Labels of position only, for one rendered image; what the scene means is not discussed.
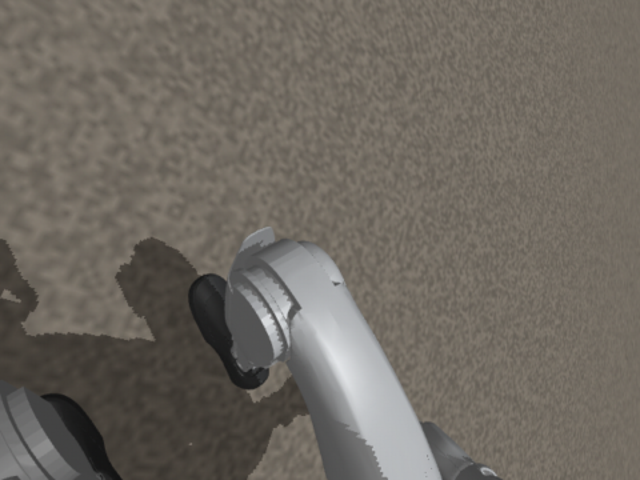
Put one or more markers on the right robot foot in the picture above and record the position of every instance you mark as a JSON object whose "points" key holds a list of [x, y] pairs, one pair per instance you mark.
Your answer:
{"points": [[207, 303]]}

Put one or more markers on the right robot hand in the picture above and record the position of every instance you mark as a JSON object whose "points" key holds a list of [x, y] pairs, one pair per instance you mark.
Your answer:
{"points": [[451, 459]]}

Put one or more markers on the right robot arm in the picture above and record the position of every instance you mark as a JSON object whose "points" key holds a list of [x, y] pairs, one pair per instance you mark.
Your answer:
{"points": [[477, 471]]}

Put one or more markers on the left robot foot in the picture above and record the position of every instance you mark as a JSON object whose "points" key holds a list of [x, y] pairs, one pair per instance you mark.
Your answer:
{"points": [[84, 431]]}

